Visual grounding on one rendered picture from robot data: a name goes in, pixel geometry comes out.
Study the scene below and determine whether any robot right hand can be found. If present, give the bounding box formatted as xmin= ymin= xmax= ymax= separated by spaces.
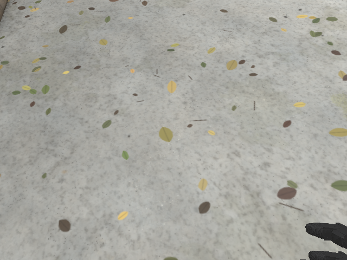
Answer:
xmin=300 ymin=223 xmax=347 ymax=260

